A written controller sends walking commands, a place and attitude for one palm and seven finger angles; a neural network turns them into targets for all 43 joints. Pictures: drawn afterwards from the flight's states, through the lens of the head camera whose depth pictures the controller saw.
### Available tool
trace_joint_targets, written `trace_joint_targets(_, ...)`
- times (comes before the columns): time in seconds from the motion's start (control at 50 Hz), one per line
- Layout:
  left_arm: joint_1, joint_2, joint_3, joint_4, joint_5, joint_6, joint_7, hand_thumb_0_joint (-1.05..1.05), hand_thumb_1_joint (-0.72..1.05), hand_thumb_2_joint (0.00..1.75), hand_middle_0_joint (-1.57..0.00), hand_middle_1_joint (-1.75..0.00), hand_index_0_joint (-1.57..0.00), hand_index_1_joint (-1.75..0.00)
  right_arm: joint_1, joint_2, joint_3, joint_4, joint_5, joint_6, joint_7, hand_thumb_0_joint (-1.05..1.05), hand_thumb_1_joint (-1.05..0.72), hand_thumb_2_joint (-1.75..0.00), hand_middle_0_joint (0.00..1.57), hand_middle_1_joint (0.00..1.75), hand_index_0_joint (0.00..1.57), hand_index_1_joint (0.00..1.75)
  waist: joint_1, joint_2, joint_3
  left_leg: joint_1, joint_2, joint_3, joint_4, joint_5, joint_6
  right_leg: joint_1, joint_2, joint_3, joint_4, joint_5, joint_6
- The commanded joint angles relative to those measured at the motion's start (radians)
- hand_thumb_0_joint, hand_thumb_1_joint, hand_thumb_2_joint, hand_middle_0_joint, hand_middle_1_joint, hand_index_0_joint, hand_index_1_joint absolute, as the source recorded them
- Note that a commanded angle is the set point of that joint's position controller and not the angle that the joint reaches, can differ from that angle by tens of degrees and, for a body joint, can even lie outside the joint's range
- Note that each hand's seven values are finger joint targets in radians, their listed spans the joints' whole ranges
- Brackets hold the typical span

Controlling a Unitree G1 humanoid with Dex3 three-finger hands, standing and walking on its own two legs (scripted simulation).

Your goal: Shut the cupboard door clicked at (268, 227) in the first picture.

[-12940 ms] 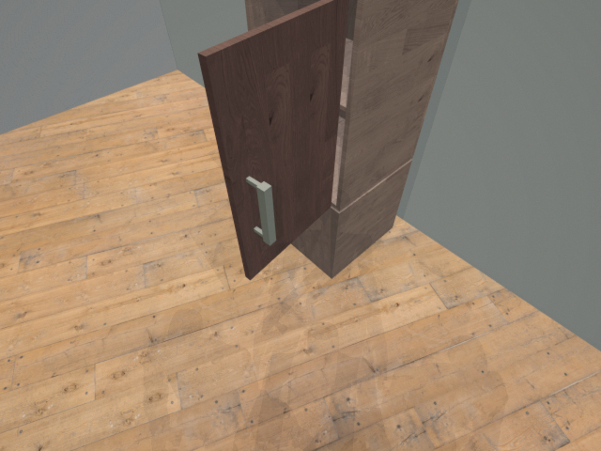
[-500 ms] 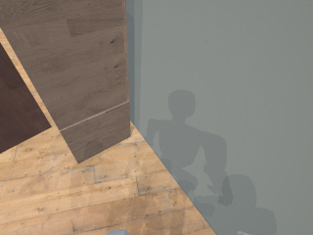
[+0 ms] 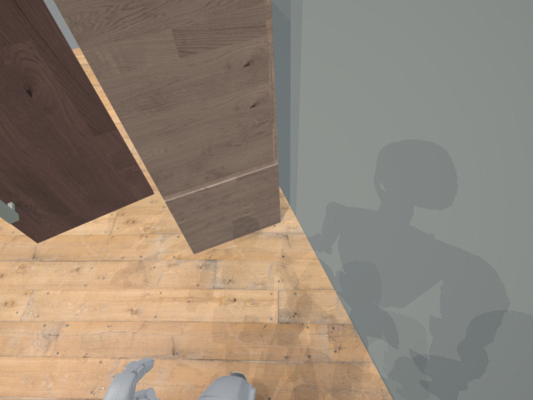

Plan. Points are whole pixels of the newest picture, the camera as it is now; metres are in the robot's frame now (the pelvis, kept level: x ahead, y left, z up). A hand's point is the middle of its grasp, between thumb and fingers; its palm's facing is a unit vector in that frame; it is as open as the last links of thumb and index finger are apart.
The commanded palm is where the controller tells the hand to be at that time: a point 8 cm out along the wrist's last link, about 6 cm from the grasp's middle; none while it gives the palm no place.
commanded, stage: turn to face it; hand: left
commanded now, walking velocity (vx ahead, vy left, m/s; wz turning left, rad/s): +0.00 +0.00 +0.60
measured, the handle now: out of the picture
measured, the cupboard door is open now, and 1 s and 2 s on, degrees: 97 97 97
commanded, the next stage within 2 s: take the last steps up to it in 0.64 s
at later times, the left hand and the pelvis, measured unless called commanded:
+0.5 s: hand out of the picture -0.05 +0.22 -0.18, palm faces +0.35 -0.90 -0.26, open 7.4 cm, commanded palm none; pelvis +0.01 +0.01 -0.01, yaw +18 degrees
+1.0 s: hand out of the picture +0.02 +0.17 -0.14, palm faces +0.44 -0.87 -0.24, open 7.3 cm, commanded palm none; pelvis +0.04 -0.02 +0.01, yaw +25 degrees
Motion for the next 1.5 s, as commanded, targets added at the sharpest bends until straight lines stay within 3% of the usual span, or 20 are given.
trace_joint_targets(0.0,0.019,0.168,0.037,-0.067,-0.006,-0.024,0.014,0.00,0.90,0.90,-0.20,-0.30,-0.20,-0.30,-0.027,-0.093,-0.022,-0.076,-0.007,-0.014,0.008,0.00,-0.90,-0.90,0.20,0.30,0.20,0.30,0.011,-0.244,-0.083,-0.143,0.075,0.055,0.396,0.011,-0.038,0.121,-0.295,0.118,-0.228,0.535,-0.098)
trace_joint_targets(0.26,0.224,0.204,0.054,0.008,0.014,-0.028,0.009,0.00,0.90,0.90,-0.20,-0.30,-0.20,-0.30,-0.182,-0.043,0.024,-0.111,0.001,-0.025,0.015,0.00,-0.90,-0.90,0.20,0.30,0.20,0.30,0.097,-0.260,-0.108,0.004,0.075,0.201,-0.057,-0.007,-0.022,0.273,-0.337,-0.044,-0.109,0.829,-0.096)
trace_joint_targets(0.34,0.172,0.224,0.059,0.019,0.002,-0.030,-0.001,0.00,0.90,0.90,-0.20,-0.30,-0.20,-0.30,-0.062,-0.082,0.018,-0.087,-0.003,-0.042,0.006,0.00,-0.90,-0.90,0.20,0.30,0.20,0.30,0.015,-0.227,-0.165,0.295,0.049,0.224,-0.346,0.207,0.022,0.151,-0.308,-0.113,0.094,0.823,-0.029)
trace_joint_targets(0.36,0.148,0.208,0.054,0.000,-0.008,-0.028,-0.006,0.00,0.90,0.90,-0.20,-0.30,-0.20,-0.30,0.015,-0.153,0.001,-0.071,-0.009,-0.052,0.001,0.00,-0.90,-0.90,0.20,0.30,0.20,0.30,-0.033,-0.080,-0.230,0.501,0.165,0.106,-0.401,0.503,0.078,-0.019,-0.254,-0.148,0.266,0.601,0.024)
trace_joint_targets(0.38,0.100,0.130,0.030,-0.042,-0.016,-0.024,-0.013,0.00,0.90,0.90,-0.20,-0.30,-0.20,-0.30,0.095,-0.260,-0.026,-0.058,-0.012,-0.060,-0.007,0.00,-0.90,-0.90,0.20,0.30,0.20,0.30,-0.073,0.213,-0.251,0.605,0.453,-0.267,-0.435,0.963,0.240,-0.281,-0.101,-0.130,0.516,-0.231,0.083)
trace_joint_targets(0.4,0.063,0.146,0.029,-0.058,-0.010,-0.005,0.000,0.00,0.90,0.90,-0.20,-0.30,-0.20,-0.30,0.110,-0.269,-0.018,-0.043,0.001,-0.052,-0.016,0.00,-0.90,-0.90,0.20,0.30,0.20,0.30,-0.059,0.108,-0.253,0.542,0.496,-0.236,-0.413,1.064,0.306,-0.289,-0.096,0.028,0.586,-0.318,0.067)
trace_joint_targets(0.52,0.126,0.135,0.037,0.030,0.002,0.027,-0.010,0.00,0.90,0.90,-0.20,-0.30,-0.20,-0.30,-0.060,-0.149,0.023,-0.083,-0.001,-0.069,-0.040,0.00,-0.90,-0.90,0.20,0.30,0.20,0.30,0.044,0.071,-0.121,0.347,0.314,-0.042,-0.494,0.737,0.207,-0.260,-0.084,0.060,0.577,-0.075,0.082)
trace_joint_targets(0.74,0.073,0.083,0.022,0.007,-0.004,0.011,-0.009,0.00,0.90,0.90,-0.20,-0.30,-0.20,-0.30,0.007,-0.136,0.013,-0.043,-0.011,-0.065,-0.034,0.00,-0.90,-0.90,0.20,0.30,0.20,0.30,0.030,0.110,-0.139,0.316,0.297,-0.102,-0.472,0.598,0.206,-0.088,-0.020,0.010,0.185,-0.103,0.070)
trace_joint_targets(0.8,0.187,0.096,0.037,0.047,0.001,-0.009,-0.017,0.00,0.90,0.90,-0.20,-0.30,-0.20,-0.30,-0.026,-0.116,0.010,-0.041,-0.001,-0.063,-0.028,0.00,-0.90,-0.90,0.20,0.30,0.20,0.30,0.094,0.045,-0.148,0.123,0.211,-0.076,-0.399,0.156,0.143,0.197,-0.005,-0.013,-0.109,0.045,0.057)
trace_joint_targets(0.82,0.247,0.161,0.053,0.063,0.013,-0.023,-0.013,0.00,0.90,0.90,-0.20,-0.30,-0.20,-0.30,-0.019,-0.057,0.016,-0.048,0.008,-0.064,-0.021,0.00,-0.90,-0.90,0.20,0.30,0.20,0.30,0.125,-0.154,-0.147,-0.052,0.102,0.018,-0.214,-0.029,0.084,0.344,-0.152,0.157,-0.258,-0.075,0.019)
trace_joint_targets(0.84,0.296,0.255,0.071,0.066,0.022,-0.029,-0.006,0.00,0.90,0.90,-0.20,-0.30,-0.20,-0.30,-0.057,-0.011,0.027,-0.090,0.008,-0.067,-0.012,0.00,-0.90,-0.90,0.20,0.30,0.20,0.30,0.158,-0.426,-0.097,-0.233,0.004,0.127,0.046,-0.210,0.022,0.355,-0.426,0.499,-0.394,-0.167,-0.081)
trace_joint_targets(0.86,0.291,0.247,0.061,0.059,0.009,-0.032,-0.001,0.00,0.90,0.90,-0.20,-0.30,-0.20,-0.30,-0.102,-0.083,0.010,-0.098,-0.009,-0.060,-0.004,0.00,-0.90,-0.90,0.20,0.30,0.20,0.30,0.155,-0.287,-0.026,-0.238,0.065,0.044,0.211,-0.164,0.024,0.191,-0.488,0.528,-0.448,-0.232,-0.136)
trace_joint_targets(0.88,0.209,0.196,0.054,0.046,0.007,-0.043,0.001,0.00,0.90,0.90,-0.20,-0.30,-0.20,-0.30,-0.075,-0.085,0.000,-0.074,-0.014,-0.058,0.004,0.00,-0.90,-0.90,0.20,0.30,0.20,0.30,0.102,-0.231,0.011,-0.234,0.103,0.012,0.274,-0.029,0.027,0.133,-0.424,0.435,-0.449,-0.252,-0.127)
trace_joint_targets(0.96,0.199,0.096,0.030,0.071,-0.003,-0.081,-0.006,0.00,0.90,0.90,-0.20,-0.30,-0.20,-0.30,-0.002,-0.031,0.005,-0.001,-0.014,-0.054,0.021,0.00,-0.90,-0.90,0.20,0.30,0.20,0.30,0.056,-0.214,0.002,-0.199,0.127,0.058,0.309,0.198,-0.011,0.157,-0.292,0.146,-0.407,0.131,-0.058)
trace_joint_targets(1.26,0.380,0.119,0.024,0.233,0.018,-0.095,-0.002,0.00,0.90,0.90,-0.20,-0.30,-0.20,-0.30,-0.170,0.031,0.041,-0.043,-0.002,-0.087,0.042,0.00,-0.90,-0.90,0.20,0.30,0.20,0.30,0.098,-0.263,0.039,-0.048,0.103,0.212,-0.167,0.176,0.024,0.240,-0.328,-0.022,-0.315,0.527,-0.079)
trace_joint_targets(1.32,0.338,0.128,0.028,0.231,0.009,-0.090,-0.004,0.00,0.90,0.90,-0.20,-0.30,-0.20,-0.30,0.096,-0.027,0.030,0.038,-0.010,-0.109,0.019,0.00,-0.90,-0.90,0.20,0.30,0.20,0.30,-0.030,-0.194,-0.102,0.397,0.038,0.253,-0.367,0.253,0.060,0.107,-0.253,-0.102,0.019,0.666,-0.033)
trace_joint_targets(1.34,0.365,0.082,0.018,0.218,0.003,-0.087,-0.011,0.00,0.90,0.90,-0.20,-0.30,-0.20,-0.30,0.233,-0.130,0.006,0.070,-0.017,-0.116,0.006,0.00,-0.90,-0.90,0.20,0.30,0.20,0.30,-0.072,0.012,-0.228,0.641,0.205,0.085,-0.350,0.311,0.103,-0.072,-0.163,-0.137,0.251,0.328,0.005)
trace_joint_targets(1.36,0.346,0.031,0.008,0.184,-0.007,-0.085,-0.015,0.00,0.90,0.90,-0.20,-0.30,-0.20,-0.30,0.337,-0.217,-0.018,0.084,-0.015,-0.121,-0.013,0.00,-0.90,-0.90,0.20,0.30,0.20,0.30,-0.101,0.206,-0.316,0.757,0.438,-0.251,-0.442,0.457,0.206,-0.285,-0.037,-0.120,0.547,-0.235,0.031)
trace_joint_targets(1.4,0.247,0.029,0.012,0.150,-0.004,-0.075,-0.003,0.00,0.90,0.90,-0.20,-0.30,-0.20,-0.30,0.238,-0.176,-0.003,0.069,-0.006,-0.115,-0.028,0.00,-0.90,-0.90,0.20,0.30,0.20,0.30,-0.054,0.039,-0.211,0.563,0.469,-0.177,-0.526,0.439,0.255,-0.356,-0.093,0.013,0.752,-0.194,-0.012)
trace_joint_targets(1.48,0.276,-0.004,0.018,0.188,0.011,-0.044,-0.022,0.00,0.90,0.90,-0.20,-0.30,-0.20,-0.30,0.096,-0.024,0.048,0.039,-0.005,-0.148,-0.039,0.00,-0.90,-0.90,0.20,0.30,0.20,0.30,0.044,0.049,-0.041,0.281,0.358,0.032,-0.621,0.478,0.183,-0.293,-0.137,0.037,0.657,0.005,0.013)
